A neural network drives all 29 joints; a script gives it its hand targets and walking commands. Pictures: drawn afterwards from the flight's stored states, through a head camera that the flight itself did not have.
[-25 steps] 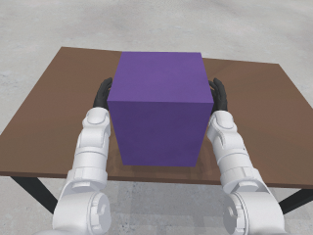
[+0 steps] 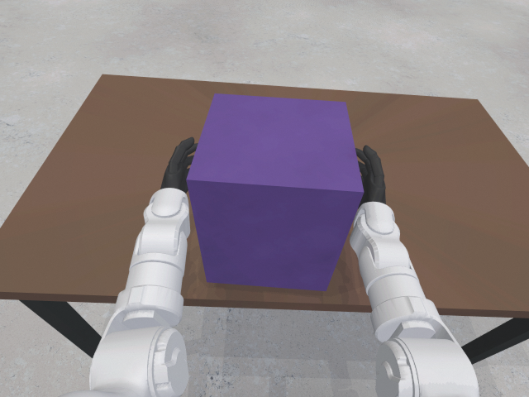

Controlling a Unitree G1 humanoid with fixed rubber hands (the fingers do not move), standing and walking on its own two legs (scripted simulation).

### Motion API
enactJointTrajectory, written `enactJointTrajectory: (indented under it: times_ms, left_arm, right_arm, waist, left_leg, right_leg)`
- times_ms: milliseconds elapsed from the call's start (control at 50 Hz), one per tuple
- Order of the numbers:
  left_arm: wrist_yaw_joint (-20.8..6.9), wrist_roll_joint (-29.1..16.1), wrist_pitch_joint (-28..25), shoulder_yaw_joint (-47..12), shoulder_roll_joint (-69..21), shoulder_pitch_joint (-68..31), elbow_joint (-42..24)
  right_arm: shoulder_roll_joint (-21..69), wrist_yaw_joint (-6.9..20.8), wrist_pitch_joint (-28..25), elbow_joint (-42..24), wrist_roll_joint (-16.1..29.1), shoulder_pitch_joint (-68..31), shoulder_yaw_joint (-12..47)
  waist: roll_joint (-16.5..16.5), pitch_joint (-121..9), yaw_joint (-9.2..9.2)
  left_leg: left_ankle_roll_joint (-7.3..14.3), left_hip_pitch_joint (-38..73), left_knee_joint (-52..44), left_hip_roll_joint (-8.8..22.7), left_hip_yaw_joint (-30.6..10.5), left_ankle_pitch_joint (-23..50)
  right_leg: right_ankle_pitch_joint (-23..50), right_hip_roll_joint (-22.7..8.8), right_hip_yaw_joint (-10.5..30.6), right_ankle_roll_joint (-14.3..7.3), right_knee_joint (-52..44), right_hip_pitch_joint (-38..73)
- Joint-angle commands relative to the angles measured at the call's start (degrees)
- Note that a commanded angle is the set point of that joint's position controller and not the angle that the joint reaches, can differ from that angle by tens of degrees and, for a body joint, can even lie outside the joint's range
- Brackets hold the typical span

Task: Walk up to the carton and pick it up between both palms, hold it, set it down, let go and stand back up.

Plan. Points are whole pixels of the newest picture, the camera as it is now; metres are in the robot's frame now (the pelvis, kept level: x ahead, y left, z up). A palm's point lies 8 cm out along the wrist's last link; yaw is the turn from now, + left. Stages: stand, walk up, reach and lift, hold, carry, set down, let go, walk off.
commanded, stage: set down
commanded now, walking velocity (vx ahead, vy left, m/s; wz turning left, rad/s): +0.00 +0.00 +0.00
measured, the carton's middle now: (272, 196) +0.41 -0.02 +0.07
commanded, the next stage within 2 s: none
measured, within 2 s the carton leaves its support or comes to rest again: rests again in 0.46 s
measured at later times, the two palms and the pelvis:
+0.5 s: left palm (177, 197) +0.39 +0.13 +0.08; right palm (368, 206) +0.37 -0.17 +0.09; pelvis +0.00 +0.00 +0.00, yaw +0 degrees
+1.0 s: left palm (179, 199) +0.40 +0.13 +0.08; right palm (370, 212) +0.37 -0.17 +0.08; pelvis +0.00 +0.00 +0.00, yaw +0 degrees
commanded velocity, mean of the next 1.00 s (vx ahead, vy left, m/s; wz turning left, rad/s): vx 0.00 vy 0.00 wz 0.00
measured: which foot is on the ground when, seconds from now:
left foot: down 0.00-1.00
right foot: down 0.00-1.00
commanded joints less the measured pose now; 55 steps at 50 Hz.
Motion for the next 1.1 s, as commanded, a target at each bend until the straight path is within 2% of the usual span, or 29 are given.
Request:
enactJointTrajectory:
  times_ms: [0,100,160,220,260,340,380,400,420,500,520,560,600,620,660,720,740,800,820,860,880,900,920,980,1000,1020,1040,1060,1080]
  left_arm:
    - [-7.74,-3.47,-6.59,-21.51,-28.89,-39.34,-0.37]
    - [-7.06,-2.84,-7.65,-19.98,-28.38,-39.03,1.16]
    - [-7.81,-2.4,-7.22,-17.73,-26.9,-34.93,5.04]
    - [-7.96,-1.32,-7.66,-17.54,-26.87,-36.69,2.46]
    - [-8.34,-1.61,-7.81,-16.78,-26.41,-34.74,4.53]
    - [-7.75,-1.54,-9.89,-18.17,-27.1,-37.01,2.48]
    - [-7.58,-0.98,-10.01,-18.56,-28.17,-36.13,2.87]
    - [-7.5,-1.17,-10.41,-17.06,-27.79,-36.84,3.99]
    - [-7.53,-1.21,-10.51,-18.0,-27.55,-36.96,4.57]
    - [-7.96,0.33,-10.54,-14.26,-26.08,-34.29,7.22]
    - [-7.99,-0.28,-10.68,-15.65,-26.32,-34.93,5.45]
    - [-7.77,-0.37,-11.1,-15.38,-26.48,-34.49,6.46]
    - [-7.64,0.83,-10.93,-14.27,-25.78,-31.77,7.07]
    - [-7.7,0.72,-11.49,-14.98,-26.11,-32.83,6.2]
    - [-7.47,0.07,-12.02,-14.67,-25.61,-32.8,6.97]
    - [-7.88,1.37,-12.26,-12.88,-24.19,-32.66,7.14]
    - [-7.27,1.41,-11.99,-10.56,-19.34,-31.69,9.94]
    - [-7.29,2.42,-12.94,-9.1,-18.29,-31.75,9.65]
    - [-6.55,1.1,-13.63,-8.69,-13.14,-33.81,9.79]
    - [-6.96,2.76,-13.06,-6.75,-16.36,-33.14,11.19]
    - [-6.74,2.18,-13.15,-6.01,-14.55,-32.4,10.39]
    - [-5.64,1.77,-13.71,-5.86,-10.43,-32.87,9.39]
    - [-4.98,1.32,-13.86,-6.51,-10.24,-33.52,9.59]
    - [-4.17,1.15,-13.3,-4.57,-5.53,-31.2,11.09]
    - [-2.55,-0.03,-13.84,-3.67,0.42,-32.21,10.45]
    - [-1.78,-1.08,-14.17,-4.44,2.46,-31.43,10.49]
    - [-0.84,-1.17,-14.46,-5.45,2.02,-32.05,10.31]
    - [0.55,-2.21,-14.6,-6.08,2.99,-31.57,9.27]
    - [1.24,-3.32,-15.09,-6.28,4.41,-31.37,9.47]
  right_arm:
    - [32.58,10.21,-5.58,-10.65,-8.64,-36.92,12.81]
    - [32.22,10.91,-6.4,-8.76,-10.6,-35.99,11.91]
    - [31.4,10.64,-6.25,-8.63,-11.26,-35.23,10.06]
    - [31.62,11.06,-6.49,-7.82,-11.77,-33.54,10.27]
    - [31.51,10.95,-6.44,-7.36,-11.76,-33.41,9.82]
    - [33.85,11.12,-8.07,-8.68,-12.29,-34.04,10.94]
    - [32.14,11.44,-8.35,-6.2,-12.97,-32.36,9.99]
    - [32.3,11.56,-8.1,-6.05,-13.5,-32.94,9.49]
    - [31.78,11.6,-8.61,-5.34,-13.92,-32.84,7.56]
    - [31.36,11.8,-8.77,-5.07,-15.77,-31.21,6.56]
    - [30.52,11.93,-9.13,-4.79,-15.65,-31.61,6.57]
    - [30.06,12.12,-9.63,-5.03,-16.18,-32.12,5.34]
    - [30.03,12.14,-9.78,-5.06,-16.28,-30.6,6.72]
    - [30.88,12.09,-10.33,-4.58,-16.53,-30.24,5.61]
    - [29.66,12.24,-10.87,-4.68,-16.49,-30.82,5.44]
    - [30.17,12.02,-10.73,-1.87,-17.57,-27.89,4.61]
    - [23.01,12.01,-10.68,-3.01,-17.37,-28.99,3.07]
    - [22.54,11.6,-11.17,-1.15,-18.56,-26.94,1.16]
    - [17.79,11.0,-11.5,-1.17,-17.71,-27.88,-0.85]
    - [21.75,11.03,-10.78,-0.92,-19.3,-27.73,-1.89]
    - [20.21,10.61,-10.65,-1.11,-19.3,-26.76,-2.15]
    - [15.66,10.38,-10.77,-0.56,-18.13,-25.9,-2.66]
    - [15.6,10.17,-11.2,0.77,-18.29,-26.17,-3.55]
    - [12.12,9.21,-11.08,-0.08,-16.28,-26.16,-2.63]
    - [5.56,8.18,-11.07,0.91,-14.95,-25.16,-4.34]
    - [3.85,7.59,-11.84,0.68,-13.78,-24.82,-3.57]
    - [5.1,6.94,-11.49,4.33,-13.63,-23.96,-5.06]
    - [2.2,6.44,-12.15,2.99,-12.32,-24.66,-4.43]
    - [1.64,5.95,-12.28,2.28,-11.2,-25.2,-3.07]
  waist:
    - [3.84,-32.5,0.56]
    - [4.42,-30.32,1.14]
    - [1.06,-27.2,1.0]
    - [3.91,-27.33,1.99]
    - [0.99,-25.54,1.32]
    - [3.17,-30.8,1.4]
    - [4.67,-29.94,1.31]
    - [3.78,-27.47,2.15]
    - [4.45,-27.8,0.49]
    - [2.48,-23.82,1.85]
    - [4.35,-25.26,1.39]
    - [3.46,-25.06,0.93]
    - [3.36,-24.94,2.47]
    - [3.9,-25.51,1.23]
    - [3.61,-26.58,1.75]
    - [3.0,-23.14,1.62]
    - [2.41,-24.37,3.11]
    - [2.12,-22.56,2.3]
    - [3.14,-23.84,2.02]
    - [2.26,-17.4,2.46]
    - [0.81,-17.73,2.71]
    - [2.38,-18.87,2.91]
    - [2.71,-20.04,1.67]
    - [1.64,-17.85,3.96]
    - [2.69,-18.04,3.95]
    - [3.17,-19.97,3.96]
    - [3.71,-17.16,2.12]
    - [5.12,-19.6,3.49]
    - [3.74,-20.22,3.85]
  left_leg:
    - [-3.72,12.19,-1.29,-1.31,4.17,26.94]
    - [-4.14,12.76,-1.26,-1.06,4.56,27.12]
    - [-2.98,10.88,-2.31,-1.32,4.97,24.2]
    - [-3.27,9.89,-2.96,-1.34,5.18,23.08]
    - [-2.62,9.37,-2.89,-1.35,4.99,22.21]
    - [-3.17,9.0,-1.58,-1.37,4.95,24.5]
    - [-3.98,11.8,-1.63,-0.94,5.11,26.47]
    - [-3.7,11.23,-2.15,-0.82,5.36,24.99]
    - [-3.99,11.46,-2.02,-0.81,5.07,23.98]
    - [-2.83,8.72,-2.99,-0.81,5.83,21.28]
    - [-3.56,9.82,-2.96,-0.86,5.91,22.76]
    - [-3.81,10.69,-2.56,-0.6,5.28,23.19]
    - [-3.68,8.96,-2.53,-0.97,6.2,23.65]
    - [-3.74,10.0,-1.9,-0.89,5.63,24.53]
    - [-3.82,9.81,-2.23,-0.82,5.81,24.41]
    - [-3.21,8.7,-2.74,-1.08,6.56,21.91]
    - [-3.23,7.18,-3.43,-1.22,6.99,20.42]
    - [-2.82,7.04,-3.4,-1.41,7.24,20.84]
    - [-2.91,6.31,-3.35,-1.31,7.31,20.12]
    - [-2.43,5.91,-4.48,-1.37,7.24,17.6]
    - [-1.9,5.26,-4.53,-1.39,7.54,16.53]
    - [-2.1,6.19,-4.26,-1.3,7.64,16.22]
    - [-2.46,7.21,-4.08,-1.03,6.92,17.61]
    - [-1.52,4.38,-4.31,-1.33,7.82,15.85]
    - [-1.61,3.67,-4.37,-0.96,7.64,14.61]
    - [-2.13,4.99,-3.29,-0.68,7.68,17.89]
    - [-2.4,4.82,-3.28,-0.53,7.18,16.43]
    - [-2.83,6.07,-2.9,-0.52,7.29,19.07]
    - [-2.54,5.27,-2.1,-0.36,7.25,19.78]
  right_leg:
    - [25.97,3.76,-4.39,0.73,1.6,11.09]
    - [22.35,4.07,-5.33,0.34,0.82,8.76]
    - [24.87,3.7,-4.86,1.02,1.03,10.52]
    - [23.11,3.39,-4.51,0.69,1.41,11.45]
    - [23.41,3.65,-4.68,0.98,1.32,12.06]
    - [26.58,3.4,-4.28,0.99,2.76,11.58]
    - [22.99,3.87,-5.14,0.37,1.65,9.24]
    - [20.16,3.79,-5.02,0.34,0.82,9.14]
    - [19.26,3.85,-5.31,0.0,0.84,7.54]
    - [19.78,3.38,-4.69,0.28,0.96,10.76]
    - [19.89,3.71,-5.15,0.08,0.98,9.35]
    - [18.48,3.87,-5.23,-0.03,0.69,8.86]
    - [21.24,3.57,-5.04,0.24,1.35,10.24]
    - [21.6,3.65,-5.11,0.16,1.33,9.42]
    - [19.96,4.03,-5.2,-0.02,1.17,8.92]
    - [19.81,3.45,-5.04,0.39,1.25,10.07]
    - [19.67,3.55,-4.78,0.07,1.92,11.16]
    - [21.95,3.03,-4.08,0.53,2.03,11.5]
    - [20.2,3.25,-4.03,0.14,2.04,11.39]
    - [16.18,3.08,-4.64,0.52,1.12,10.16]
    - [16.37,2.93,-4.3,0.78,1.1,10.53]
    - [13.99,3.07,-4.46,0.56,1.17,8.56]
    - [14.28,3.37,-4.76,0.43,0.92,7.49]
    - [15.31,2.85,-4.02,0.94,1.24,9.03]
    - [12.65,2.89,-4.06,0.87,1.23,7.87]
    - [15.73,3.14,-4.2,0.68,1.75,7.18]
    - [12.17,3.21,-4.66,0.57,0.75,4.07]
    - [13.09,3.49,-4.5,0.13,0.36,2.93]
    - [14.54,3.69,-4.31,0.2,0.76,3.49]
